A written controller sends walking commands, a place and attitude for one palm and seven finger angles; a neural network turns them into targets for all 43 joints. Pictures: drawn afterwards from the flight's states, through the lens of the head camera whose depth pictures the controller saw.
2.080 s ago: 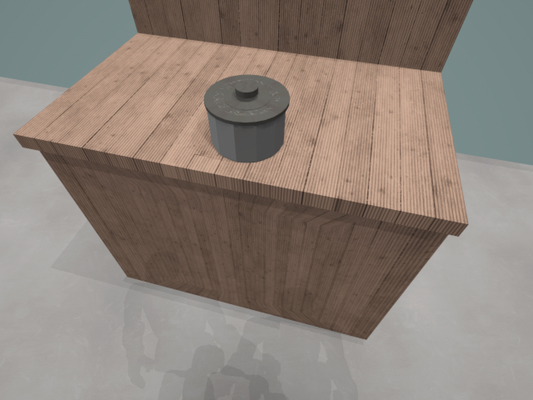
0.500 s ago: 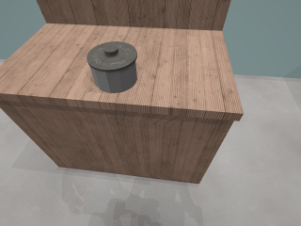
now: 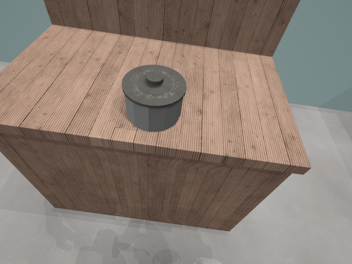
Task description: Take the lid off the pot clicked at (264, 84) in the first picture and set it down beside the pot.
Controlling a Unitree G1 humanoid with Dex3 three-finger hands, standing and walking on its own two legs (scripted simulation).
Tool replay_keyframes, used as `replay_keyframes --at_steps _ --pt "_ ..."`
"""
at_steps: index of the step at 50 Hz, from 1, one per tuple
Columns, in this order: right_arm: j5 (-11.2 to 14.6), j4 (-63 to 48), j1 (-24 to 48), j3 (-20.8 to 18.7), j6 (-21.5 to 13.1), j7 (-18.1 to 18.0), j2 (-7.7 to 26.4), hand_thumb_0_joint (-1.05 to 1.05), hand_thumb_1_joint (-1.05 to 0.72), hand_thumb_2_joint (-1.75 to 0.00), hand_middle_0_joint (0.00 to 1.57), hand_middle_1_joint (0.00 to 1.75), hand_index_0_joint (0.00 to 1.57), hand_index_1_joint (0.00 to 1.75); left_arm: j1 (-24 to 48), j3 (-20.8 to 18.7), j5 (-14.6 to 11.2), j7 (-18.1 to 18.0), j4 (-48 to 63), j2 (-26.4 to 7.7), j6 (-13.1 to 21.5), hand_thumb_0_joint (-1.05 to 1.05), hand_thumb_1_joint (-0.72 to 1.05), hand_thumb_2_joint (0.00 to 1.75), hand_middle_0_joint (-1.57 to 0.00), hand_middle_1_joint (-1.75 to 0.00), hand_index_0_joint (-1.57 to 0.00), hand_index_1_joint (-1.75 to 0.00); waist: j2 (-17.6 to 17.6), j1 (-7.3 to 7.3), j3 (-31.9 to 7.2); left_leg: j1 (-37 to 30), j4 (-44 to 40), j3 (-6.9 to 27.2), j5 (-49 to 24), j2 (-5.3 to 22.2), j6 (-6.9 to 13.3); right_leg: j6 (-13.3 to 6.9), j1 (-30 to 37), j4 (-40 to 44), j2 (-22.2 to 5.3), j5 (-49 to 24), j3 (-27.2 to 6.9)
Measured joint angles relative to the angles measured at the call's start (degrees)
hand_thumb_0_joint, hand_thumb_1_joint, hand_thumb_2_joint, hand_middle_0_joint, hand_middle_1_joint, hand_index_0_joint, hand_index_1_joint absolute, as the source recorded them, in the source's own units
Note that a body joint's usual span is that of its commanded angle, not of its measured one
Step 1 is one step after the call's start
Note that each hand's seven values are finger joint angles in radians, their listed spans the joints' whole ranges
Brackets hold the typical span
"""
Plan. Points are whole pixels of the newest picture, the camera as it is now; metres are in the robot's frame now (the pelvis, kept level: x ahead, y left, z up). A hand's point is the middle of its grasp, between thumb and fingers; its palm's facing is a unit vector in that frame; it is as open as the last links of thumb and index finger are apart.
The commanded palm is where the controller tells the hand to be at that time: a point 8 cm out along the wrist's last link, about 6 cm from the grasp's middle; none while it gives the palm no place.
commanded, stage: come to a stop and stand still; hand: left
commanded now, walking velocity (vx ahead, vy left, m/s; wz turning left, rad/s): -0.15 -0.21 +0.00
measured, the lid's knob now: (154, 78) +0.54 +0.10 +0.12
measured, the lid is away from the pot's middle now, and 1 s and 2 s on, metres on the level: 0.00 0.00 0.00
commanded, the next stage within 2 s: look again from close up in 1.10 s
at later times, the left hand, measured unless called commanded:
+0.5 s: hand out of the picture +0.09 +0.14 -0.18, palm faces -0.01 -0.97 -0.23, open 7.4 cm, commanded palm none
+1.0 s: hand out of the picture -0.01 +0.24 -0.18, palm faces +0.07 -0.98 -0.18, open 7.4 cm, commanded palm none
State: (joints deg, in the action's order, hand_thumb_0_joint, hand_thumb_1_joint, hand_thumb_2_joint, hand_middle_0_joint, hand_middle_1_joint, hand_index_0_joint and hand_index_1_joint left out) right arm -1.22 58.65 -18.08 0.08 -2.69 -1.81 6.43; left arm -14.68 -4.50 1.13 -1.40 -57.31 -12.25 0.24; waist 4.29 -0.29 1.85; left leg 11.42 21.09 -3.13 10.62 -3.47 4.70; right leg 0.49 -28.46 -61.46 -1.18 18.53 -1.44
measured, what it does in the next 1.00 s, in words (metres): steps on the spot: right foot, then left foot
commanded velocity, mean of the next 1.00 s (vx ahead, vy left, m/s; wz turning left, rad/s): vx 0.00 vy -0.03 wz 0.00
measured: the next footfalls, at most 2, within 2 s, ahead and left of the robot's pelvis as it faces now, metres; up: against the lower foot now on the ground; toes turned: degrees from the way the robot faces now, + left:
right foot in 0.38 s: +0.04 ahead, -0.15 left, +0.00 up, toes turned -1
left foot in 0.78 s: +0.04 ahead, +0.13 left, +0.00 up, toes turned -1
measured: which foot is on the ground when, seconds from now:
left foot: down 0.00-0.40, up 0.42-0.76, down 0.78-1.00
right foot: up 0.00-0.36, down 0.38-0.78, up 0.80-1.00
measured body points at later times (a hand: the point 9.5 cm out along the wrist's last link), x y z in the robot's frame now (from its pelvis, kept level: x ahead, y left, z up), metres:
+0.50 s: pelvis +0.01 -0.03 -0.01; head +0.05 -0.04 +0.44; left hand +0.09 +0.19 -0.16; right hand -0.01 -0.26 -0.17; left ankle +0.00 +0.07 -0.73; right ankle +0.00 -0.15 -0.74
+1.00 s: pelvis -0.02 +0.04 +0.00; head -0.02 +0.08 +0.45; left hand -0.02 +0.29 -0.17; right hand +0.02 -0.20 -0.13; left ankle +0.00 +0.13 -0.75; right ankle -0.04 -0.11 -0.67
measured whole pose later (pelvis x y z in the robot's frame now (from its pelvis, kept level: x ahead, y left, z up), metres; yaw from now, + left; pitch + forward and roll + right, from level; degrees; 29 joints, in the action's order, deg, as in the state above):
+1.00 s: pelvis -0.02 +0.04 +0.00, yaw +0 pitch +0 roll -2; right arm -1.5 58.1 -15.7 -1.0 -0.9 -1.5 7.9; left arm -18.0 -4.1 1.4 -0.4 -58.5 -13.7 -1.6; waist 3.6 0.3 -1.1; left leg 12.1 21.1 0.6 9.4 -1.0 2.6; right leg 1.2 -25.0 -55.7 -0.3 19.1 -1.2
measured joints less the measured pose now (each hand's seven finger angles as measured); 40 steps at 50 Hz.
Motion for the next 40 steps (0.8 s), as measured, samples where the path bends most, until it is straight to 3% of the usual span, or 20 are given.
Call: replay_keyframes --at_steps 9,14,17,19,22,26,31,34,38,40 --pt "-0.3 2.8 -1.1 1.1 1.3 -1.2 -2.5 0.01 -0.91 -0.89 0.2 0.3 0.21 0.3 4.1 0.9 -0.5 -0.6 0.1 1.3 -2.4 0.01 0.91 0.9 -0.19 -0.29 -0.2 -0.3 -1.1 -2.16 0.6 -1.4 -0.3 0.3 1.5 0.5 0.2 1.8 1.5 6.4 0.5 1.7 -1.1" --pt "-0.4 2.9 -0.9 0.2 1.8 -1.2 -2.2 0.0 -0.91 -0.89 0.2 0.3 0.21 0.3 5.5 1.8 -0.7 -0.5 0.2 2.7 -2.7 0.01 0.91 0.9 -0.19 -0.29 -0.2 -0.3 -2.7 -3.26 1.7 -0.7 1.5 0.6 2.6 1.5 -0.4 1.1 6.6 16.7 0.2 4.0 0.6" --pt "-0.1 2.9 -1.1 -0.6 2.0 -1.1 -1.5 0.0 -0.91 -0.89 0.2 0.3 0.21 0.3 5.9 2.1 -0.7 -0.6 0.6 3.3 -2.1 0.01 0.91 0.9 -0.19 -0.29 -0.2 -0.3 -3.6 -3.4 1.8 0.3 3.1 0.6 3.4 1.8 -1.1 0.4 10.7 25.1 0.3 0.9 1.3" --pt "0.2 3.0 -1.6 -1.0 2.1 -0.9 -1.0 0.0 -0.91 -0.89 0.2 0.3 0.21 0.3 5.5 2.2 -0.6 -0.7 1.0 3.2 -1.2 0.01 0.91 0.9 -0.2 -0.29 -0.2 -0.3 -3.4 -2.96 1.4 1.6 5.6 0.3 4.7 1.4 -1.9 0.3 14.3 32.5 -0.2 -6.2 1.1" --pt "0.7 3.1 -0.2 -1.8 3.2 -0.6 0.6 0.0 -0.91 -0.89 0.2 0.3 0.21 0.3 4.9 2.3 -0.4 -1.2 0.5 3.8 -0.2 0.01 0.91 0.9 -0.2 -0.29 -0.2 -0.3 -5.0 -2.46 1.4 3.5 9.9 0.4 8.7 2.5 -3.9 -0.2 14.1 32.3 1.0 -2.4 0.8" --pt "0.7 2.3 1.7 -2.9 4.5 -0.5 2.6 0.0 -0.91 -0.9 0.2 0.3 0.2 0.3 4.2 2.2 -0.1 -1.5 0.4 4.3 0.0 0.01 0.91 0.9 -0.2 -0.29 -0.2 -0.3 -5.5 -1.9 1.7 7.5 20.9 2.3 17.5 2.6 -5.9 -0.9 14.0 32.0 0.8 -2.4 1.1" --pt "0.7 0.6 4.8 -3.8 5.5 0.1 4.7 0.01 -0.91 -0.9 0.19 0.3 0.2 0.3 2.6 1.5 0.2 -1.8 1.2 3.7 0.0 0.0 0.92 0.9 -0.2 -0.29 -0.2 -0.3 -4.6 0.16 2.1 11.7 31.4 3.9 17.6 3.1 -7.0 -0.4 14.2 32.9 -0.2 -3.9 1.0" --pt "0.7 -0.9 6.5 -4.1 5.3 0.6 5.5 0.01 -0.91 -0.9 0.19 0.3 0.2 0.3 1.0 1.2 0.6 -1.6 1.2 2.8 -0.4 0.01 0.91 0.9 -0.2 -0.29 -0.2 -0.3 -3.4 1.22 1.8 11.3 28.8 3.7 16.6 3.4 -7.0 0.6 13.9 32.9 -1.3 -4.5 0.3" --pt "0.7 -2.4 7.5 -3.6 3.5 1.0 5.8 0.0 -0.91 -0.9 0.19 0.3 0.2 0.3 -1.2 1.0 0.6 -0.9 0.3 1.3 -1.3 0.01 0.91 0.9 -0.2 -0.29 -0.2 -0.3 -2.2 1.83 0.6 4.9 13.9 3.0 8.4 3.6 -6.7 2.5 13.1 30.9 -2.4 -4.0 -0.3" --pt "0.3 -2.6 7.5 -3.3 2.5 1.0 5.1 0.0 -0.91 -0.9 0.19 0.3 0.2 0.3 -1.8 0.9 0.3 -0.6 -0.4 0.4 -2.1 0.01 0.91 0.9 -0.2 -0.29 -0.2 -0.3 -1.3 1.54 0.1 3.9 11.6 2.7 5.3 2.9 -4.3 2.2 11.6 27.0 -2.7 -0.1 -0.9"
